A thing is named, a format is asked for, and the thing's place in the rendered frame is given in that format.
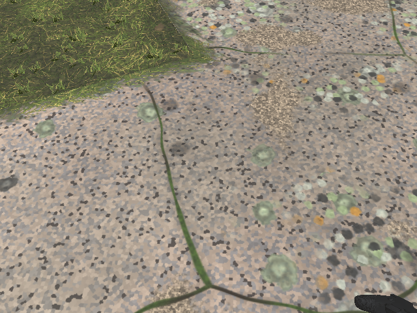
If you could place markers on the robot right hand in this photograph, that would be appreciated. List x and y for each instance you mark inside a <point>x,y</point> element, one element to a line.
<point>383,304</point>

